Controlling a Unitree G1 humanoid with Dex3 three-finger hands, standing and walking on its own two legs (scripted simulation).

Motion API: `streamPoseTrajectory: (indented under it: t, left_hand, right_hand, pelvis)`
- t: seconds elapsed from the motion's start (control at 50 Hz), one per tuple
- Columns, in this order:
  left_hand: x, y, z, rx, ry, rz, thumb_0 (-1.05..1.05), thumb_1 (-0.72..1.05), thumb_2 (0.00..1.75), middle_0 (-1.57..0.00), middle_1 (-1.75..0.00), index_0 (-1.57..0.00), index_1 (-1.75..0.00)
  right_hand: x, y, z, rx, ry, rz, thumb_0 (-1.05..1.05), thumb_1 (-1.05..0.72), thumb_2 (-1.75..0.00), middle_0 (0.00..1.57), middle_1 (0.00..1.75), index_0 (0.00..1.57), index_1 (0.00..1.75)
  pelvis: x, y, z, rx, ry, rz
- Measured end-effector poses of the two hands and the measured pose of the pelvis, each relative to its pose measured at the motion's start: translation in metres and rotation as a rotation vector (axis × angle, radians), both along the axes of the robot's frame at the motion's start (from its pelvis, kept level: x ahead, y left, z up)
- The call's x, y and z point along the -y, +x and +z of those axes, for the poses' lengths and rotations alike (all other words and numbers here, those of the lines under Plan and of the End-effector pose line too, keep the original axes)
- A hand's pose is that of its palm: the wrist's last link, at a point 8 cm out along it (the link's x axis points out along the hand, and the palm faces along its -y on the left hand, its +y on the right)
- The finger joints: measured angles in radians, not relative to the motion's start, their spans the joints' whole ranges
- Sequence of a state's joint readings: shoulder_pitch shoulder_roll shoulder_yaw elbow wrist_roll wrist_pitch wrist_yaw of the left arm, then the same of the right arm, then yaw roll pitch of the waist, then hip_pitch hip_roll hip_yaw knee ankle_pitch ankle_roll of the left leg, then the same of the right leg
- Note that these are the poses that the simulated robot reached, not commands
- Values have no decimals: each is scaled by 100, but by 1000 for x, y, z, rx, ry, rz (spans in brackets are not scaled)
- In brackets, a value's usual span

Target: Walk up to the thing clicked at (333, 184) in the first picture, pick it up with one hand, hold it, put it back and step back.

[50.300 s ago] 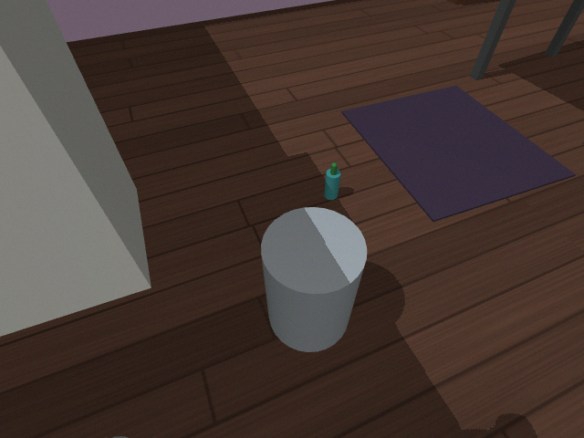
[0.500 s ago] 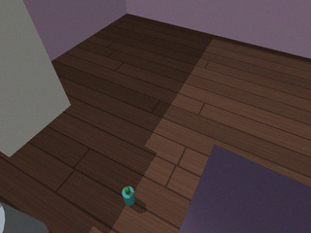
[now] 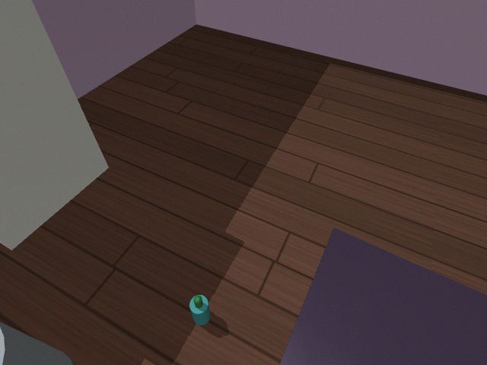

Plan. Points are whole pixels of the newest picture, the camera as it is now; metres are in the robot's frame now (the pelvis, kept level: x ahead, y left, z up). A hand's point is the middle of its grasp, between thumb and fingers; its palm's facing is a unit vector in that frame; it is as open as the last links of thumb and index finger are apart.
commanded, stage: stand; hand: left
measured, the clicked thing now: (199, 307) +0.41 +0.17 -0.68
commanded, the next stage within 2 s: step back in 0.04 s
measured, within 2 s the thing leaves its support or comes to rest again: neither
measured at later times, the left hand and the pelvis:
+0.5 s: hand out of the picture -0.01 +0.22 -0.16, palm faces -0.04 -0.91 -0.40, open 7.4 cm; pelvis -0.09 -0.04 -0.01, yaw -1 degrees
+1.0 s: hand out of the picture -0.12 +0.27 -0.18, palm faces -0.01 -0.93 -0.36, open 7.4 cm; pelvis -0.22 +0.00 -0.02, yaw -1 degrees
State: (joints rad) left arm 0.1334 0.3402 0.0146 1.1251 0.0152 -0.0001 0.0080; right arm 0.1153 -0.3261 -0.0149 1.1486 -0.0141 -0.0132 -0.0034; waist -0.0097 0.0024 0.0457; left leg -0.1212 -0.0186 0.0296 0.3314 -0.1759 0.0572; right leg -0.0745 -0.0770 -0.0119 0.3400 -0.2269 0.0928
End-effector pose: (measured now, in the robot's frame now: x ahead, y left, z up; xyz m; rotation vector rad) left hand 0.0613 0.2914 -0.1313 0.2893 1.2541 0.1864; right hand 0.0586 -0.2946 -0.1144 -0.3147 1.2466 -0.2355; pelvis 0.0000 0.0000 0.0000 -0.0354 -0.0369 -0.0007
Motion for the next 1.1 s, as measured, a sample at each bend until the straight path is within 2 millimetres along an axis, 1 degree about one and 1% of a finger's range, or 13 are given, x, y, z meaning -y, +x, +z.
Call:
streamPoseTrajectory:
  t: [0.06,0.12,0.26,0.36,0.4,0.48,0.58,0.66,0.76,0.86,0.94,1.02,1.1]
  left_hand:
    - [-1,-3,-1,-5,-2,4,1,90,89,-21,-30,-20,-30]
    - [-4,-4,-2,-7,10,6,1,90,89,-21,-30,-20,-30]
    - [-3,-10,2,22,73,-6,1,90,89,-21,-30,-20,-30]
    - [13,-34,0,40,111,-25,0,90,89,-21,-30,-20,-30]
    - [22,-48,2,26,105,-33,0,90,89,-21,-30,-20,-30]
    - [33,-69,13,14,93,-28,1,90,89,-21,-30,-20,-30]
    - [32,-76,19,74,94,-17,1,90,89,-21,-30,-21,-30]
    - [22,-86,16,126,90,-11,1,90,89,-21,-30,-21,-30]
    - [-3,-105,-4,149,66,-9,1,90,89,-21,-30,-21,-30]
    - [-15,-133,-8,125,55,12,1,90,89,-21,-30,-20,-30]
    - [-18,-162,-8,106,47,4,1,90,89,-21,-30,-20,-30]
    - [-18,-194,-10,63,49,-23,1,90,89,-21,-30,-20,-30]
    - [-12,-222,-13,38,56,-55,1,90,89,-21,-30,-20,-30]
  right_hand:
    - [1,0,0,-2,3,-5,0,-91,-90,21,30,20,30]
    - [6,0,0,7,3,-17,0,-91,-90,21,30,20,30]
    - [34,-4,-6,45,-30,12,0,-91,-90,21,30,20,30]
    - [58,-7,-24,92,-23,19,0,-91,-90,21,30,20,30]
    - [60,-13,-27,91,-12,15,0,-91,-90,21,30,20,30]
    - [56,-34,-24,57,12,20,0,-91,-90,20,30,20,30]
    - [52,-73,-24,-24,3,53,0,-91,-90,21,30,20,30]
    - [46,-97,-24,-58,-21,82,0,-91,-90,21,30,20,30]
    - [32,-124,-20,-30,-59,97,0,-91,-90,21,30,20,30]
    - [19,-151,-3,0,-67,90,0,-91,-90,21,30,20,30]
    - [14,-161,5,52,-77,86,0,-91,-90,21,30,20,30]
    - [12,-174,6,120,-72,78,0,-91,-90,21,30,20,30]
    - [17,-197,-2,157,-56,72,0,-91,-90,21,30,20,30]
  pelvis:
    - [0,-1,0,-5,0,0]
    - [2,-12,-3,-12,0,4]
    - [21,-41,-13,-27,7,5]
    - [37,-61,-28,-9,7,-15]
    - [42,-70,-27,0,4,-8]
    - [44,-84,-15,-6,37,-15]
    - [41,-103,-11,-21,40,6]
    - [33,-124,-15,-18,31,36]
    - [16,-154,-28,-2,22,52]
    - [8,-178,-21,1,-3,32]
    - [4,-199,-18,-6,-9,5]
    - [3,-224,-20,-5,-9,-31]
    - [7,-254,-26,-2,1,-62]
